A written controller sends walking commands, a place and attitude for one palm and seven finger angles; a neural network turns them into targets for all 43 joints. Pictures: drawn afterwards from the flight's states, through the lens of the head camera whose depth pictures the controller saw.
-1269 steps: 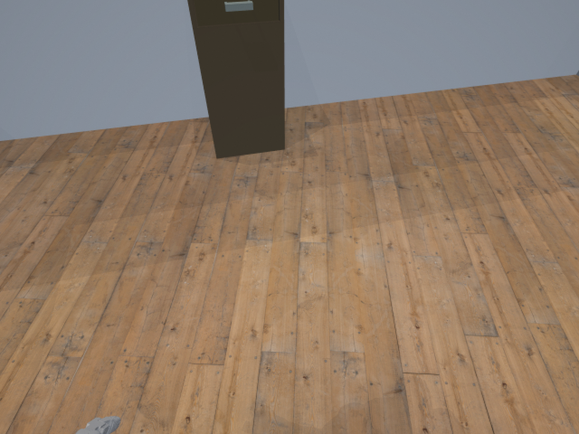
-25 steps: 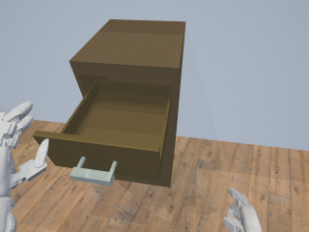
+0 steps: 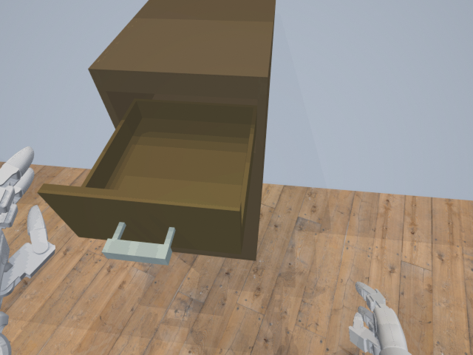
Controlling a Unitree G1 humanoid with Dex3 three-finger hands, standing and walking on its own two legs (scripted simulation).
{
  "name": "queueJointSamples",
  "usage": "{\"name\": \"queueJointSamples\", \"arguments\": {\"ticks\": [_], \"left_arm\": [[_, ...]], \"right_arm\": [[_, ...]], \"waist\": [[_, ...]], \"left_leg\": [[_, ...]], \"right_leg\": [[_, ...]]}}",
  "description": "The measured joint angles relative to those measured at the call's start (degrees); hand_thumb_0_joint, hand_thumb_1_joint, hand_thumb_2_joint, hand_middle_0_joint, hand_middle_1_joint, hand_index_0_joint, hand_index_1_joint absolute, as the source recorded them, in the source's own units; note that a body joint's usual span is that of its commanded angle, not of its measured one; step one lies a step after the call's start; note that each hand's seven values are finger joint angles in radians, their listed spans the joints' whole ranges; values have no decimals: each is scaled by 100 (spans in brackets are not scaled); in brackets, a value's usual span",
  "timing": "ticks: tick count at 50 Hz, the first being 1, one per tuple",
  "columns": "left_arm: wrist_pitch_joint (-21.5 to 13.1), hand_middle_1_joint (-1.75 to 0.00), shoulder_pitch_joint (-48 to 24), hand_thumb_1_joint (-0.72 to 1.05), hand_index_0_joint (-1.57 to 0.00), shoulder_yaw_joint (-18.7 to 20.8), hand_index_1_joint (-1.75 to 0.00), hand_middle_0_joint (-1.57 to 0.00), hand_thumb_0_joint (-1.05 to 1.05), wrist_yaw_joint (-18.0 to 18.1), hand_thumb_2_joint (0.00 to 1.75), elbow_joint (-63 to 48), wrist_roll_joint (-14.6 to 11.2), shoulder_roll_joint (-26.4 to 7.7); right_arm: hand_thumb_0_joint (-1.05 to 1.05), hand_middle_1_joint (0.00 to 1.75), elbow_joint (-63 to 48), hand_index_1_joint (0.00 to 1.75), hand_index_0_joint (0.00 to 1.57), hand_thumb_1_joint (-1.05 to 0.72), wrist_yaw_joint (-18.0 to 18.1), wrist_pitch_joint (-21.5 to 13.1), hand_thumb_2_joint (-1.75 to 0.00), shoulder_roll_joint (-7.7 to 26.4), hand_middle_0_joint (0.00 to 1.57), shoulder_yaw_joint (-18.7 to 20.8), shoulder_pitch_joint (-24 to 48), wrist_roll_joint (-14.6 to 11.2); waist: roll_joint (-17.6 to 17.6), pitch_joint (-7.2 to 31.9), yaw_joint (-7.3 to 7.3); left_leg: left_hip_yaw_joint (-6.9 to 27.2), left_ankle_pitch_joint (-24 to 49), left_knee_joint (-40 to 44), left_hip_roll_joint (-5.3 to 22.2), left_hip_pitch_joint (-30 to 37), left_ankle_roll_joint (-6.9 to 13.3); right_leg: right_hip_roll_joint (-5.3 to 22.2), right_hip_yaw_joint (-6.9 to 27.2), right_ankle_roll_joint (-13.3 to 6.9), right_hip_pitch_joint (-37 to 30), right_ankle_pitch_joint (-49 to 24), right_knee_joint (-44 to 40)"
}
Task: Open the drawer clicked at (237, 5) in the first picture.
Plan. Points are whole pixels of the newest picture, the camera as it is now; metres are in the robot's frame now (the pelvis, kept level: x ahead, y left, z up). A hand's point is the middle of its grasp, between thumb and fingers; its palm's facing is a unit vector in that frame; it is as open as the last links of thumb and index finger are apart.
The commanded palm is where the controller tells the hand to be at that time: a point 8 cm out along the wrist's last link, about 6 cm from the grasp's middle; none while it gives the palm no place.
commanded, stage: step back with the hand held close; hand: left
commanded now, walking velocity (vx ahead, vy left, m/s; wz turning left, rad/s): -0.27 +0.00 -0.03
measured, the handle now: (142, 240) +0.30 +0.20 +0.01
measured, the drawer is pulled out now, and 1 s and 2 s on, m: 0.30 0.30 0.30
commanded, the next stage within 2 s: stop stepping back and stand still in 1.12 s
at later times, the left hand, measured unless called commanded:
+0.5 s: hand (2, 306) +0.14 +0.25 +0.18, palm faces +0.39 -0.81 -0.44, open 7.4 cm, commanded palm +0.07 +0.30 +0.20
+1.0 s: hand out of the picture +0.08 +0.25 +0.18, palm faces +0.31 -0.80 -0.52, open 7.4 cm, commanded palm +0.01 +0.30 +0.20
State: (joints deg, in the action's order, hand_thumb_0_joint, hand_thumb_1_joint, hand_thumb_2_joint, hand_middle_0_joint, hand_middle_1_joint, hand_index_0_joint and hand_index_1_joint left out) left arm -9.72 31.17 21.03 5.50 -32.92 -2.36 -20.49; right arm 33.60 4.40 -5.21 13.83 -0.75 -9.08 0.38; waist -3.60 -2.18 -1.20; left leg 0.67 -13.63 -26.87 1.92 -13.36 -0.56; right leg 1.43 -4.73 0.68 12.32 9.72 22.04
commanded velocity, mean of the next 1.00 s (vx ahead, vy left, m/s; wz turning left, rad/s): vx -0.33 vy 0.00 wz -0.03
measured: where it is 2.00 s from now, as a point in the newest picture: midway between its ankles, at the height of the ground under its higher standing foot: outside the picture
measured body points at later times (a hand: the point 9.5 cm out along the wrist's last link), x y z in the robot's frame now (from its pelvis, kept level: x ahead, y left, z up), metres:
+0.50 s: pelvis -0.06 +0.02 -0.02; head -0.03 +0.03 +0.43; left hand +0.11 +0.29 +0.20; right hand +0.13 -0.22 -0.08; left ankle +0.00 +0.12 -0.74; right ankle +0.02 -0.13 -0.74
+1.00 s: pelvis -0.12 +0.02 -0.01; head -0.08 +0.04 +0.44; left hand +0.06 +0.29 +0.21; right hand +0.08 -0.22 -0.07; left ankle -0.11 +0.11 -0.74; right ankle -0.14 -0.10 -0.74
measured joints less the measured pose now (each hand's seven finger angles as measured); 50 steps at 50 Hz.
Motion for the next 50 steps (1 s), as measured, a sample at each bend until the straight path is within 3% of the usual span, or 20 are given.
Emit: {"name": "queueJointSamples", "arguments": {"ticks": [9,16,26,28,32,37,39,41,46,48,49,50], "left_arm": [[-25,-30,554,89,-22,215,-30,-21,2,48,90,-384,-47,-421],[-84,-30,311,89,-22,358,-30,-21,2,161,90,-418,9,-367],[-234,-30,131,89,-22,157,-30,-21,1,310,90,-643,71,-183],[-252,-30,77,89,-22,201,-30,-21,1,334,90,-642,86,-233],[-287,-30,49,89,-22,375,-30,-21,1,351,90,-541,146,-406],[-345,-30,393,89,-21,597,-30,-21,1,368,90,-675,17,-499],[-366,-30,265,89,-21,417,-30,-20,1,297,90,-594,13,-344],[-345,-30,142,89,-21,209,-30,-21,1,245,90,-505,12,-306],[-240,-30,313,88,-22,177,-30,-21,1,128,90,-582,45,-590],[-205,-30,424,88,-22,302,-30,-21,1,126,90,-674,21,-648],[-191,-30,421,88,-22,344,-30,-21,1,132,90,-715,1,-663],[-182,-30,347,88,-22,376,-30,-21,1,139,90,-703,-13,-706]], "right_arm": [[1,30,-141,30,20,-90,87,213,-90,-19,20,212,-28,-50],[1,30,-252,30,20,-90,50,62,-90,-162,20,90,3,-25],[1,30,-108,30,21,-90,53,-27,-90,-105,21,17,-99,8],[1,30,-91,30,21,-90,96,-27,-90,-94,20,32,-151,21],[1,30,-88,30,21,-90,79,-128,-90,-251,20,85,-410,44],[1,30,-2,30,21,-90,-80,-305,-90,-347,20,-37,-391,80],[1,30,101,30,21,-90,-121,-301,-90,-247,20,-50,-114,101],[1,30,168,30,21,-90,-133,-247,-90,-169,20,-29,89,53],[1,30,142,30,21,-90,-59,-73,-90,-187,20,23,71,-92],[1,30,54,30,21,-90,-9,-18,-90,-142,20,-1,53,-75],[1,30,-8,30,21,-90,15,-7,-90,-91,20,13,66,-66],[1,30,-18,30,21,-90,28,-5,-90,-105,20,63,114,-42]], "waist": [[214,-93,9],[370,-98,-56],[416,49,-18],[391,42,45],[335,170,214],[580,388,64],[421,229,-10],[279,58,6],[530,266,86],[576,350,129],[519,350,155],[557,305,170]], "left_leg": [[-104,46,-198,-206,-342,132],[-131,54,-510,-240,-625,152],[-15,-82,-929,-173,-1081,139],[11,232,-831,-153,-1093,185],[243,421,-502,-151,-1126,183],[32,604,-365,-190,-1414,91],[2,683,-381,-62,-1525,47],[9,780,-407,-1,-1521,18],[-144,-635,-1478,-286,-1353,-8],[-241,-20,-836,-276,-939,-49],[-217,459,-446,-248,-764,44],[-217,363,-282,-299,-715,165]], "right_leg": [[222,118,132,471,60,444],[268,162,123,811,102,867],[152,116,74,1066,-82,851],[83,161,75,1151,384,1053],[-306,336,8,1103,1183,2187],[-344,407,-137,246,1027,1034],[-464,453,-256,280,1147,841],[-523,416,-245,284,875,782],[-323,455,-226,341,730,635],[-297,441,-188,407,659,608],[-320,384,-142,510,644,726],[-286,402,-97,665,759,1023]]}}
